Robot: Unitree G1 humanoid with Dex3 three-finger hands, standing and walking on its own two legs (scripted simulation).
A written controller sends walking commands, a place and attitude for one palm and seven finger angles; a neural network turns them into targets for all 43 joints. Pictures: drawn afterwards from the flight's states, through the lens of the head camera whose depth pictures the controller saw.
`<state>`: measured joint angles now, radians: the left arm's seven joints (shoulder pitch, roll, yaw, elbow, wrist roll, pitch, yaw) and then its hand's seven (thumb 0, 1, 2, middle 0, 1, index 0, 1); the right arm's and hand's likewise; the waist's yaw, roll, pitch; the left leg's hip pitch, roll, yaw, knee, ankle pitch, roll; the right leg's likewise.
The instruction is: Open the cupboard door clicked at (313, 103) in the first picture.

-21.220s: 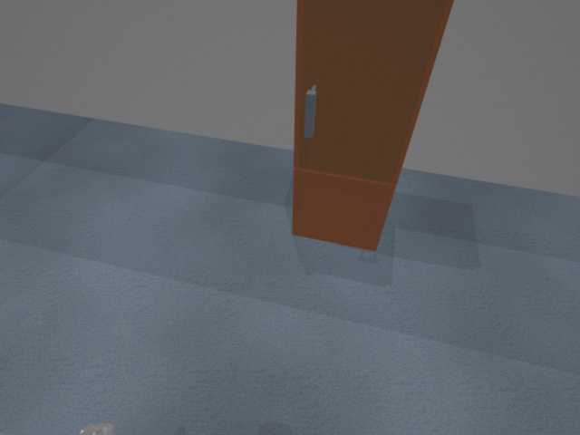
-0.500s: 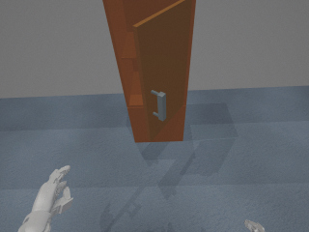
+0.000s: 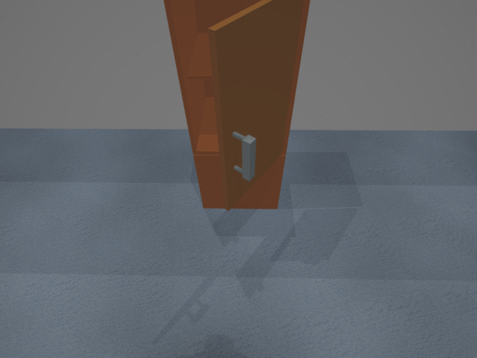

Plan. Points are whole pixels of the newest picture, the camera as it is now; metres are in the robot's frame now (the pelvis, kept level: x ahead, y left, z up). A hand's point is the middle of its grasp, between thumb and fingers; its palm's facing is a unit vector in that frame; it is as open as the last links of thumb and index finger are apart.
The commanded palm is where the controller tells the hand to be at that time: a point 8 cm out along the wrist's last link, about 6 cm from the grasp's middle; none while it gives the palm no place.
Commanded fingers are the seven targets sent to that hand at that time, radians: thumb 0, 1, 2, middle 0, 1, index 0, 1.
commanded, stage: let the arm hang, fingers relaxed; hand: left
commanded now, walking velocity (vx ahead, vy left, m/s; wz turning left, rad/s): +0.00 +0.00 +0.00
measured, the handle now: (242, 155) +0.63 +0.04 -0.10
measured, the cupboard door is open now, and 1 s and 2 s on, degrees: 54 54 54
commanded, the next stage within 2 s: look to check the result in 0.46 s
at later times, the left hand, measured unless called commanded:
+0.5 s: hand out of the picture +0.01 +0.14 -0.18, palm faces +0.06 -0.98 -0.18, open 7.3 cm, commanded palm none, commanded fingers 0.00 0.90 0.90 -0.20 -0.30 -0.20 -0.30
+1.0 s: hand out of the picture +0.00 +0.15 -0.18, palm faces +0.05 -0.98 -0.19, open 7.3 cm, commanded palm none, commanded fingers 0.00 0.90 0.90 -0.20 -0.30 -0.20 -0.30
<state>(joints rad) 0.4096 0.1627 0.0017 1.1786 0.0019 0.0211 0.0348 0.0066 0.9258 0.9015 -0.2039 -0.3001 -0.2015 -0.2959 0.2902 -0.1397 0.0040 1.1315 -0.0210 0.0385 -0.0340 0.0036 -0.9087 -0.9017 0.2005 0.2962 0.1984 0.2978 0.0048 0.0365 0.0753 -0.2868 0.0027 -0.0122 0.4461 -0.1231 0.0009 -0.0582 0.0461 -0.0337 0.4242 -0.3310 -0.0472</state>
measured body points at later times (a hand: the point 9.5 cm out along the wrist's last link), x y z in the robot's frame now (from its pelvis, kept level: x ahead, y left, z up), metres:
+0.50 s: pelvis +0.02 -0.02 +0.00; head +0.03 -0.02 +0.45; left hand +0.01 +0.20 -0.16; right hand +0.01 -0.23 -0.17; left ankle +0.08 +0.12 -0.74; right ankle -0.06 -0.09 -0.74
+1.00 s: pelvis +0.04 -0.02 +0.00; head +0.05 -0.02 +0.45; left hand +0.00 +0.20 -0.16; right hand +0.03 -0.24 -0.16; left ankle +0.08 +0.12 -0.74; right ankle -0.06 -0.09 -0.74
